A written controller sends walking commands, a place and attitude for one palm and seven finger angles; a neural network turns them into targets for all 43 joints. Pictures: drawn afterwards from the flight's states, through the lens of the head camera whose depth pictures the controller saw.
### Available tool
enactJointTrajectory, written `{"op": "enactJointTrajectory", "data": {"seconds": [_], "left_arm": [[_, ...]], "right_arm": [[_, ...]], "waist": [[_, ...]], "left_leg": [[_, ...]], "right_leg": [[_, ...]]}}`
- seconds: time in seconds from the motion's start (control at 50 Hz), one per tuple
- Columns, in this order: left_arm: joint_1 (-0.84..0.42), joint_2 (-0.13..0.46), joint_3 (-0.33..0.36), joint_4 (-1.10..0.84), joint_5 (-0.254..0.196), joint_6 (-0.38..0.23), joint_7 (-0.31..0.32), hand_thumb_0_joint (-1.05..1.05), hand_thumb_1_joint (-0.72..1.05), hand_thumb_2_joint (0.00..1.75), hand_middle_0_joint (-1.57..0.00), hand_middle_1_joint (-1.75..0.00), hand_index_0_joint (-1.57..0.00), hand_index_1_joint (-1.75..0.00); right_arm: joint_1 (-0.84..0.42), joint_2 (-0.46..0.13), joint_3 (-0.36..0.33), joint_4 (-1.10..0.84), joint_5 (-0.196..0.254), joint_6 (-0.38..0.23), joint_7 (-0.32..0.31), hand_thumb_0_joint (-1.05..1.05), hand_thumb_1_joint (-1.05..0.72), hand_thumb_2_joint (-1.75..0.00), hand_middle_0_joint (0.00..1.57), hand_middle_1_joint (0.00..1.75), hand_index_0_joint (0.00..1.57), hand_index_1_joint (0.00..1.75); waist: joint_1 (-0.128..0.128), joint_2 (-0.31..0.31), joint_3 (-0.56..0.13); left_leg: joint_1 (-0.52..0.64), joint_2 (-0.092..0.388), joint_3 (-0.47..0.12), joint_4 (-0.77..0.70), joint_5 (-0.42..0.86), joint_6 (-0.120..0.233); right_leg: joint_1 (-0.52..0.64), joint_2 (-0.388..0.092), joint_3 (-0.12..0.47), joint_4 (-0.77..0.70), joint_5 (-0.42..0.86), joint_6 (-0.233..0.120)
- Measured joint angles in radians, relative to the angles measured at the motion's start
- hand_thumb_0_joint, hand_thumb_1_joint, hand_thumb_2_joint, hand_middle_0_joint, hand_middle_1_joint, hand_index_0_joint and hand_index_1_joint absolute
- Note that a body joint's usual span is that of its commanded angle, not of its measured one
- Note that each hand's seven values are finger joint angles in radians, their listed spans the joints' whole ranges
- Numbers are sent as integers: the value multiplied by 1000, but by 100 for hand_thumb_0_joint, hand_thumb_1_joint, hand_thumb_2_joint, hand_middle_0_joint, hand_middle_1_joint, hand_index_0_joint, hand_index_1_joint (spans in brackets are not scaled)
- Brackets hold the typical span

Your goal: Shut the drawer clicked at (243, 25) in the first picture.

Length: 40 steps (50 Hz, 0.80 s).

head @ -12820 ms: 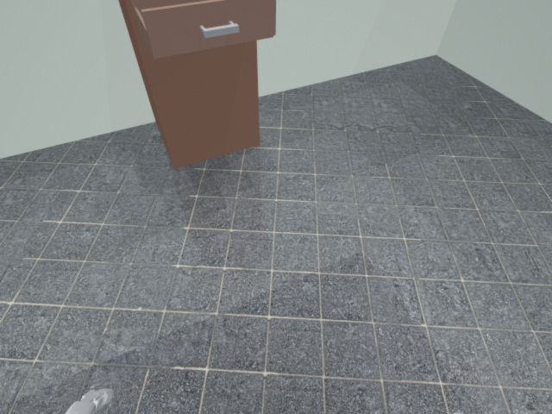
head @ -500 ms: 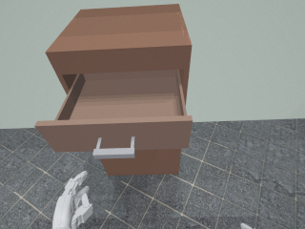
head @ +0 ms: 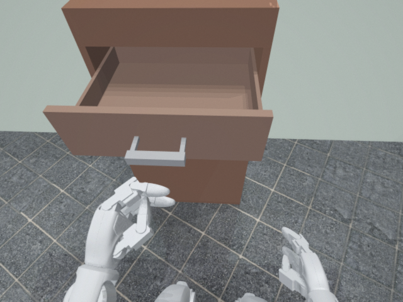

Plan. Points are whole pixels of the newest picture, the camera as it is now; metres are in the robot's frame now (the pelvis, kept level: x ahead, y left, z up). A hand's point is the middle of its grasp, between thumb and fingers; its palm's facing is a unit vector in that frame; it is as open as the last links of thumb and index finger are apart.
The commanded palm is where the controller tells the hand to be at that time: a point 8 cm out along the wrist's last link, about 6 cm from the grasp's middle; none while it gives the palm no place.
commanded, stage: raise the hand and make a fist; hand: left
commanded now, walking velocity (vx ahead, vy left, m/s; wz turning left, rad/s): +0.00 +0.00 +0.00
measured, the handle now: (157, 150) +0.39 +0.13 +0.09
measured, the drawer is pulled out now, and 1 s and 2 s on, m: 0.25 0.25 0.25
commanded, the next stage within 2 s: bring the fist close to the handle in 1.22 s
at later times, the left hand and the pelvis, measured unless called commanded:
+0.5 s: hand (141, 227) +0.21 +0.11 +0.12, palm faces -0.02 -1.00 -0.05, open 3.0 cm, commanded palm +0.18 +0.17 +0.15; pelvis +0.04 +0.00 +0.03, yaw -2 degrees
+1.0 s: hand (123, 201) +0.22 +0.12 +0.20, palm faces +0.05 -1.00 +0.01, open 3.3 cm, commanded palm +0.18 +0.16 +0.18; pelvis +0.04 +0.00 +0.04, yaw +0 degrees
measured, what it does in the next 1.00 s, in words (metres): stands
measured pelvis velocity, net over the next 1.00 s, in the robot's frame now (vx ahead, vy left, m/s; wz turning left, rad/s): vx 0.04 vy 0.00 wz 0.00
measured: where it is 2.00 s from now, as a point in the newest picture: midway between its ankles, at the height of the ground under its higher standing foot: outside the picture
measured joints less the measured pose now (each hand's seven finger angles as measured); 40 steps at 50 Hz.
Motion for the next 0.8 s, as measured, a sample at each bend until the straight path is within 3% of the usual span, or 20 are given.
{"op": "enactJointTrajectory", "data": {"seconds": [0.04, 0.08, 0.12, 0.16, 0.22, 0.28, 0.32, 0.4, 0.48, 0.58, 0.66, 0.74, 0.8], "left_arm": [[0, 12, -24, 17, 12, 133, -25, 1, 91, 90, -74, -89, -74, -90], [35, 20, -29, 23, 0, 250, -5, 1, 90, 90, -78, -93, -79, -94], [88, 19, -8, 14, -21, 303, 55, 1, 90, 89, -82, -98, -83, -98], [145, 14, 33, -15, -30, 287, 130, 2, 90, 89, -87, -102, -87, -103], [216, 17, 88, -88, -14, 184, 208, 2, 90, 89, -92, -109, -93, -109], [247, 12, 83, -159, -10, 69, 205, 2, 91, 90, -98, -115, -98, -116], [250, -5, 42, -185, -6, 35, 164, 2, 91, 90, -102, -119, -102, -120], [254, -6, -41, -188, 32, 98, 85, 1, 91, 90, -110, -128, -110, -129], [266, 35, -30, -174, 37, 202, 101, 1, 90, 89, -118, -137, -119, -137], [279, 30, 50, -243, -11, 200, 160, 2, 90, 89, -128, -147, -129, -148], [270, -14, 17, -315, -9, 182, 125, 2, 90, 90, -134, -153, -134, -154], [261, -4, -46, -329, 26, 263, 64, 1, 90, 90, -137, -157, -137, -157], [249, 43, -42, -313, 34, 334, 63, 1, 90, 90, -138, -158, -139, -159]], "right_arm": [[40, 7, 13, -4, 16, 39, -11, 2, -91, -90, 21, 30, 20, 30], [76, 5, 16, -10, 22, 70, -25, 2, -90, -90, 21, 30, 20, 30], [103, -1, 5, -8, 19, 79, -35, 2, -90, -90, 21, 30, 21, 30], [127, -10, -19, -5, 12, 71, -34, 2, -90, -90, 21, 30, 20, 30], [152, -35, -54, 5, -4, 36, -16, 2, -91, -90, 21, 30, 20, 30], [145, -76, -76, 17, -10, -5, 5, 2, -91, -90, 20, 30, 20, 29], [125, -97, -84, 19, -8, -23, 10, 2, -91, -90, 20, 30, 20, 29], [85, -94, -87, -6, -1, -15, 0, 2, -91, -90, 20, 30, 20, 29], [58, -55, -71, -46, 4, 15, -13, 2, -91, -90, 20, 30, 20, 29], [55, -28, -43, -64, 5, -3, -3, 2, -91, -90, 20, 30, 20, 29], [55, -38, -26, -55, 4, -24, 14, 2, -91, -90, 20, 30, 20, 29], [47, -43, -15, -51, 10, 0, 10, 2, -91, -90, 21, 30, 20, 30], [45, -38, -9, -54, 13, 23, -1, 2, -91, -90, 21, 30, 20, 30]], "waist": [[-18, -7, 5], [-36, -14, 9], [-47, -21, 15], [-47, -29, 17], [-38, -38, 10], [-37, -22, 12], [-38, -6, 13], [-34, 3, 2], [-25, -8, -4], [-4, -11, -11], [6, 3, -14], [5, 10, -1], [2, 7, 13]], "left_leg": [[46, -1, 22, -54, 16, 3], [98, -1, 41, -110, 30, 6], [138, 4, 54, -150, 37, 6], [161, 10, 60, -170, 36, 4], [156, 12, 54, -163, 26, 2], [138, 6, 33, -131, 9, 4], [133, 2, 24, -118, 2, 8], [156, -4, 36, -137, 3, 14], [207, -6, 50, -182, 12, 14], [250, -3, 33, -205, 14, 9], [269, -7, 15, -210, 15, 11], [301, -13, 18, -235, 28, 15], [325, -13, 26, -262, 41, 15]], "right_leg": [[32, -1, 24, -36, 14, 5], [70, -1, 46, -77, 27, 8], [102, 5, 61, -111, 37, 8], [122, 11, 68, -132, 42, 6], [122, 14, 62, -132, 34, 3], [120, 9, 40, -117, 17, 6], [122, 5, 32, -111, 10, 11], [137, -1, 44, -120, 8, 17], [177, -2, 60, -148, 14, 17], [231, 3, 45, -187, 20, 13], [264, 0, 28, -208, 23, 16], [293, -6, 31, -229, 33, 20], [309, -6, 40, -245, 44, 19]]}}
